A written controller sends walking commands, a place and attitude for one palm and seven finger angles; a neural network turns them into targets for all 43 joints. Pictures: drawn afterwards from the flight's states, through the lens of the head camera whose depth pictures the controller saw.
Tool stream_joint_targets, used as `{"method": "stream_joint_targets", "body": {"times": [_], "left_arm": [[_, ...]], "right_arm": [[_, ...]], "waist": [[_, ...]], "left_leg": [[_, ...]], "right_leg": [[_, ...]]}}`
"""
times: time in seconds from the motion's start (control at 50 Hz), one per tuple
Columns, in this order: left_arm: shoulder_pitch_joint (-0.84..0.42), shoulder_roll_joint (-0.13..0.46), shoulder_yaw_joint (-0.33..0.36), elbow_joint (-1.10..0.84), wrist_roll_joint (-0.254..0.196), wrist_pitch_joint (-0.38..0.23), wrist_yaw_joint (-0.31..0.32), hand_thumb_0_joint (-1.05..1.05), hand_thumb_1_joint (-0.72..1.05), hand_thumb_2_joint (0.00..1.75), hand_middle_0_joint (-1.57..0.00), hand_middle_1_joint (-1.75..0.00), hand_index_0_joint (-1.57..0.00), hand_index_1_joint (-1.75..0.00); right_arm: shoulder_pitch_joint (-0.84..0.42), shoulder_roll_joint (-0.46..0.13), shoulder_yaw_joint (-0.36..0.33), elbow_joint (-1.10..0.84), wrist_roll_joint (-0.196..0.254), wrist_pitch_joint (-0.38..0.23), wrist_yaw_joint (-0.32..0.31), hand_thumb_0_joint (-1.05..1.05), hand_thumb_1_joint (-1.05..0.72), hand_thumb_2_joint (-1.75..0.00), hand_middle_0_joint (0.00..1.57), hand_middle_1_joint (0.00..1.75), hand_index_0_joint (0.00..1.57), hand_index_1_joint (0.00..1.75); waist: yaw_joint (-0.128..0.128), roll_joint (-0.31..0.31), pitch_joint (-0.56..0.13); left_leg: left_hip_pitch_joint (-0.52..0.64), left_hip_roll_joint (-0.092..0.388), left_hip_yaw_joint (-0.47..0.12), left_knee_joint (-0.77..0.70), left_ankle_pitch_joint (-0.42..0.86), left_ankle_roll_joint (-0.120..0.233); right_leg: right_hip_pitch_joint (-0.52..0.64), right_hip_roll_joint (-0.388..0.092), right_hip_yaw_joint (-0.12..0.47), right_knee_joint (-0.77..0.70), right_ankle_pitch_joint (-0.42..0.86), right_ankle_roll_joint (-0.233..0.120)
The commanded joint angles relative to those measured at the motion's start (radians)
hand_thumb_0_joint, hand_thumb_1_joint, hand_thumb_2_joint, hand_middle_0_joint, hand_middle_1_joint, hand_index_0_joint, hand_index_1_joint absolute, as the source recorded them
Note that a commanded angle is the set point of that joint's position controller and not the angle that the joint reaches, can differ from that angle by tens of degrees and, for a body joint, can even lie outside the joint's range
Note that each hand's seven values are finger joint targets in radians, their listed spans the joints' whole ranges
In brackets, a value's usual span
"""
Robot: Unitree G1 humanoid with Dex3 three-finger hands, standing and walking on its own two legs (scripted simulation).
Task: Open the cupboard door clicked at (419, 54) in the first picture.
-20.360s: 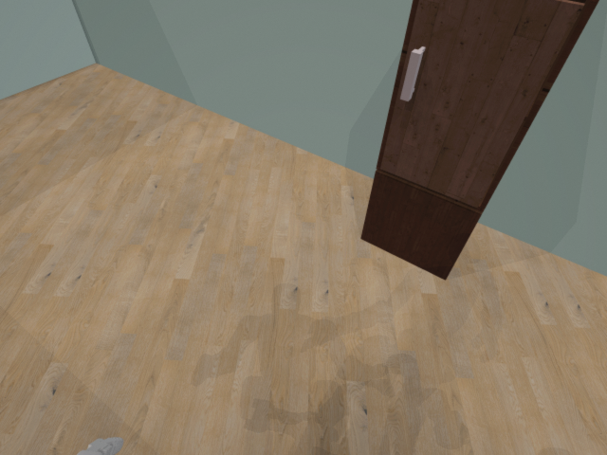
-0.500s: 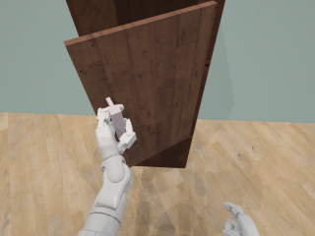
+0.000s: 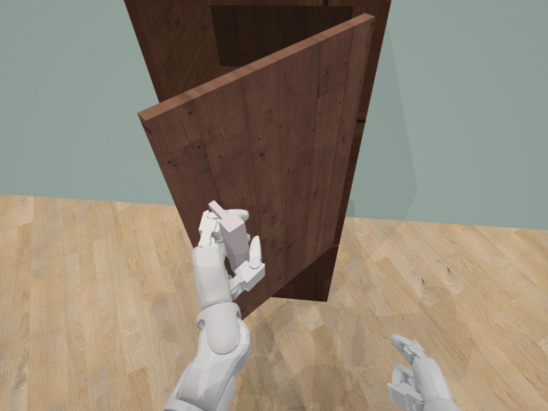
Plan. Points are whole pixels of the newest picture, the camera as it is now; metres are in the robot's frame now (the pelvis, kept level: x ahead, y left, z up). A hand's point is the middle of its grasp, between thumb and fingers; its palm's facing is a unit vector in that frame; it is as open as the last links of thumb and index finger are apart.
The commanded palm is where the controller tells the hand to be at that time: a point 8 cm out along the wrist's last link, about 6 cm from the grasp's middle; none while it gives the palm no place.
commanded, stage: open thumb and fingers to let go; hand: left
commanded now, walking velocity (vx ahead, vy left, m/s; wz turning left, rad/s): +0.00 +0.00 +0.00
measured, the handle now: (229, 240) +0.35 +0.09 +0.06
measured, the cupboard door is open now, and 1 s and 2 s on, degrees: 47 45 46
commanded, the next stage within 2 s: slide the hand sideways off the handle in 0.70 s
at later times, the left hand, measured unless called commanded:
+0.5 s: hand (248, 263) +0.30 +0.05 +0.07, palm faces +0.29 -0.96 -0.03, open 13.8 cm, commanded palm +0.27 +0.09 +0.06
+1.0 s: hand (236, 278) +0.29 +0.07 +0.06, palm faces -0.15 -0.98 -0.13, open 16.3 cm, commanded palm +0.27 +0.10 +0.06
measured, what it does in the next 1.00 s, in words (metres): shifts its weight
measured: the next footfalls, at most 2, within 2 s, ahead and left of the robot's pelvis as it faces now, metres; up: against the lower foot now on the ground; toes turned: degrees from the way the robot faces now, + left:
none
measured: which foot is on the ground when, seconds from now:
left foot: down 0.00-1.00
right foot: down 0.00-1.00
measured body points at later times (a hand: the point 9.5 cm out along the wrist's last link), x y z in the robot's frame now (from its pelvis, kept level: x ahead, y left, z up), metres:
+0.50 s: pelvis -0.03 +0.02 +0.00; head +0.00 +0.00 +0.45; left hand +0.28 +0.10 +0.08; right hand +0.13 -0.21 -0.11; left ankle -0.02 +0.16 -0.70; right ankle +0.01 -0.08 -0.70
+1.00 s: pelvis -0.05 +0.04 -0.01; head -0.01 +0.02 +0.44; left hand +0.29 +0.12 +0.07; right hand +0.12 -0.18 -0.11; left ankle -0.02 +0.16 -0.70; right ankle +0.01 -0.08 -0.70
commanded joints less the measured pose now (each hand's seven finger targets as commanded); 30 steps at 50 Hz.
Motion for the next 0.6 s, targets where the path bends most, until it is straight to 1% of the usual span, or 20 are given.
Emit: {"method": "stream_joint_targets", "body": {"times": [0.0, 0.02, 0.08, 0.12, 0.14, 0.16, 0.2, 0.22, 0.24, 0.26, 0.3, 0.32, 0.34, 0.36, 0.38, 0.44, 0.46, 0.48, 0.52, 0.58], "left_arm": [[-0.213, -0.133, 0.037, -0.198, 0.007, -0.068, 0.013, 0.0, 0.41, 0.69, -0.36, -1.3, -0.36, -1.3], [-0.201, -0.127, 0.042, -0.192, 0.007, -0.07, 0.005, 0.0, 0.34, 0.66, -0.36, -1.29, -0.36, -1.29], [-0.237, -0.133, 0.034, -0.194, 0.007, -0.084, -0.004, 0.0, 0.13, 0.57, -0.35, -1.27, -0.35, -1.27], [-0.234, -0.137, 0.034, -0.173, 0.009, -0.092, -0.005, 0.0, -0.01, 0.51, -0.33, -1.25, -0.33, -1.25], [-0.246, -0.144, 0.026, -0.171, 0.008, -0.096, -0.004, 0.0, -0.08, 0.48, -0.33, -1.24, -0.33, -1.24], [-0.259, -0.143, 0.029, -0.165, 0.01, -0.1, 0.0, 0.0, -0.15, 0.45, -0.32, -1.24, -0.32, -1.24], [-0.274, -0.145, 0.031, -0.165, 0.011, -0.107, 0.007, 0.0, -0.29, 0.39, -0.32, -1.22, -0.32, -1.22], [-0.283, -0.132, 0.041, -0.15, 0.011, -0.107, 0.009, 0.0, -0.36, 0.36, -0.31, -1.22, -0.31, -1.22], [-0.303, -0.13, 0.045, -0.144, 0.011, -0.109, 0.012, 0.0, -0.43, 0.33, -0.3, -1.21, -0.3, -1.21], [-0.314, -0.124, 0.05, -0.137, 0.012, -0.111, 0.016, 0.0, -0.5, 0.3, -0.3, -1.2, -0.3, -1.2], [-0.335, -0.118, 0.06, -0.125, 0.009, -0.113, 0.023, 0.0, -0.5, 0.3, -0.3, -1.2, -0.3, -1.2], [-0.322, -0.108, 0.068, -0.13, 0.014, -0.115, 0.023, 0.0, -0.5, 0.3, -0.29, -1.15, -0.29, -1.15], [-0.337, -0.128, 0.045, -0.115, 0.015, -0.114, 0.021, 0.0, -0.5, 0.3, -0.28, -1.1, -0.28, -1.1], [-0.362, -0.126, 0.047, -0.101, 0.018, -0.113, 0.024, 0.0, -0.5, 0.3, -0.27, -1.05, -0.27, -1.05], [-0.387, -0.132, 0.041, -0.094, 0.02, -0.114, 0.026, 0.0, -0.5, 0.3, -0.27, -1.0, -0.27, -1.0], [-0.433, -0.119, 0.058, -0.058, 0.018, -0.117, 0.037, 0.0, -0.5, 0.3, -0.24, -0.85, -0.24, -0.85], [-0.467, -0.131, 0.049, -0.055, 0.018, -0.118, 0.041, 0.0, -0.5, 0.3, -0.23, -0.8, -0.23, -0.8], [-0.475, -0.128, 0.055, -0.039, 0.02, -0.118, 0.046, 0.0, -0.5, 0.3, -0.22, -0.75, -0.22, -0.75], [-0.477, -0.135, 0.051, -0.025, 0.024, -0.115, 0.051, 0.0, -0.5, 0.3, -0.21, -0.65, -0.21, -0.65], [-0.518, -0.14, 0.054, 0.004, 0.02, -0.112, 0.058, 0.0, -0.5, 0.3, -0.18, -0.5, -0.18, -0.5]], "right_arm": [[-0.049, -0.059, -0.028, -0.138, 0.001, -0.047, -0.012, 0.0, -0.9, -0.9, 0.2, 0.3, 0.2, 0.3], [-0.048, -0.061, -0.029, -0.14, 0.002, -0.044, -0.013, 0.0, -0.9, -0.9, 0.2, 0.3, 0.2, 0.3], [-0.044, -0.061, -0.03, -0.141, 0.003, -0.04, -0.012, 0.0, -0.9, -0.9, 0.2, 0.3, 0.2, 0.3], [-0.049, -0.065, -0.033, -0.145, 0.006, -0.043, -0.011, 0.0, -0.9, -0.9, 0.2, 0.3, 0.2, 0.3], [-0.05, -0.065, -0.03, -0.148, 0.004, -0.045, -0.009, 0.0, -0.9, -0.9, 0.2, 0.3, 0.2, 0.3], [-0.051, -0.064, -0.032, -0.145, 0.005, -0.047, -0.008, 0.0, -0.9, -0.9, 0.2, 0.3, 0.2, 0.3], [-0.053, -0.064, -0.033, -0.147, 0.003, -0.054, -0.008, 0.0, -0.9, -0.9, 0.2, 0.3, 0.2, 0.3], [-0.057, -0.067, -0.031, -0.147, 0.005, -0.055, -0.009, 0.0, -0.9, -0.9, 0.2, 0.3, 0.2, 0.3], [-0.057, -0.067, -0.03, -0.142, 0.004, -0.056, -0.008, 0.0, -0.9, -0.9, 0.2, 0.3, 0.2, 0.3], [-0.058, -0.067, -0.031, -0.141, 0.004, -0.057, -0.01, 0.0, -0.9, -0.9, 0.2, 0.3, 0.2, 0.3], [-0.057, -0.067, -0.03, -0.137, 0.002, -0.061, -0.011, 0.0, -0.9, -0.9, 0.2, 0.3, 0.2, 0.3], [-0.059, -0.068, -0.032, -0.139, 0.005, -0.06, -0.012, 0.0, -0.9, -0.9, 0.2, 0.3, 0.2, 0.3], [-0.06, -0.068, -0.031, -0.137, 0.004, -0.06, -0.011, 0.0, -0.9, -0.9, 0.2, 0.3, 0.2, 0.3], [-0.061, -0.07, -0.03, -0.133, 0.004, -0.062, -0.012, 0.0, -0.9, -0.9, 0.2, 0.3, 0.2, 0.3], [-0.057, -0.071, -0.03, -0.128, 0.003, -0.064, -0.013, 0.0, -0.9, -0.9, 0.2, 0.3, 0.2, 0.3], [-0.066, -0.076, -0.031, -0.122, 0.004, -0.067, -0.018, 0.0, -0.9, -0.9, 0.2, 0.3, 0.2, 0.3], [-0.068, -0.074, -0.029, -0.118, 0.004, -0.068, -0.019, 0.0, -0.9, -0.9, 0.2, 0.3, 0.2, 0.3], [-0.061, -0.075, -0.03, -0.114, 0.003, -0.069, -0.02, 0.0, -0.9, -0.9, 0.2, 0.3, 0.2, 0.3], [-0.066, -0.077, -0.029, -0.114, 0.002, -0.067, -0.02, 0.0, -0.9, -0.9, 0.2, 0.3, 0.2, 0.3], [-0.066, -0.076, -0.028, -0.107, 0.001, -0.065, -0.022, 0.0, -0.9, -0.9, 0.2, 0.3, 0.2, 0.3]], "waist": [[-0.001, -0.149, -0.274], [0.006, -0.138, -0.286], [-0.002, -0.135, -0.28], [-0.001, -0.159, -0.269], [-0.002, -0.146, -0.264], [-0.004, -0.163, -0.262], [-0.001, -0.151, -0.263], [0.002, -0.155, -0.251], [-0.001, -0.14, -0.243], [0.0, -0.145, -0.244], [-0.001, -0.15, -0.245], [0.01, -0.135, -0.247], [-0.002, -0.133, -0.24], [-0.007, -0.122, -0.226], [-0.012, -0.132, -0.222], [-0.014, -0.15, -0.209], [-0.016, -0.128, -0.21], [-0.017, -0.145, -0.219], [-0.009, -0.117, -0.227], [-0.015, -0.125, -0.234]], "left_leg": [[-0.003, -0.068, 0.036, -0.041, 0.253, 0.047], [-0.004, -0.068, 0.036, -0.044, 0.261, 0.047], [-0.001, -0.064, 0.035, -0.046, 0.26, 0.048], [-0.006, -0.061, 0.031, -0.05, 0.248, 0.05], [-0.011, -0.062, 0.032, -0.051, 0.234, 0.05], [-0.014, -0.061, 0.033, -0.048, 0.227, 0.051], [-0.017, -0.062, 0.035, -0.048, 0.215, 0.052], [-0.026, -0.062, 0.031, -0.052, 0.204, 0.052], [-0.027, -0.062, 0.034, -0.053, 0.196, 0.052], [-0.03, -0.062, 0.035, -0.05, 0.19, 0.053], [-0.038, -0.064, 0.036, -0.047, 0.176, 0.054], [-0.038, -0.065, 0.036, -0.055, 0.18, 0.054], [-0.035, -0.064, 0.039, -0.052, 0.171, 0.056], [-0.04, -0.064, 0.04, -0.05, 0.161, 0.056], [-0.041, -0.063, 0.037, -0.05, 0.151, 0.057], [-0.047, -0.061, 0.036, -0.058, 0.115, 0.059], [-0.045, -0.063, 0.037, -0.057, 0.109, 0.059], [-0.046, -0.063, 0.034, -0.06, 0.109, 0.06], [-0.043, -0.062, 0.033, -0.067, 0.112, 0.058], [-0.046, -0.061, 0.034, -0.067, 0.108, 0.058]], "right_leg": [[0.259, -0.053, 0.128, -0.154, 0.442, 0.065], [0.268, -0.052, 0.126, -0.148, 0.458, 0.063], [0.253, -0.049, 0.116, -0.141, 0.443, 0.06], [0.24, -0.044, 0.11, -0.147, 0.395, 0.056], [0.229, -0.045, 0.113, -0.148, 0.366, 0.057], [0.225, -0.046, 0.114, -0.152, 0.348, 0.056], [0.214, -0.042, 0.112, -0.154, 0.308, 0.054], [0.209, -0.041, 0.114, -0.161, 0.279, 0.051], [0.2, -0.041, 0.115, -0.163, 0.254, 0.049], [0.193, -0.04, 0.115, -0.164, 0.232, 0.047], [0.192, -0.043, 0.128, -0.175, 0.21, 0.05], [0.198, -0.04, 0.124, -0.176, 0.193, 0.043], [0.182, -0.039, 0.121, -0.175, 0.176, 0.043], [0.166, -0.04, 0.123, -0.179, 0.154, 0.042], [0.153, -0.039, 0.122, -0.181, 0.129, 0.042], [0.126, -0.033, 0.112, -0.19, 0.043, 0.039], [0.118, -0.033, 0.117, -0.191, 0.029, 0.037], [0.121, -0.03, 0.109, -0.184, 0.027, 0.036], [0.117, -0.025, 0.096, -0.171, 0.033, 0.031], [0.109, -0.022, 0.089, -0.163, 0.034, 0.032]]}}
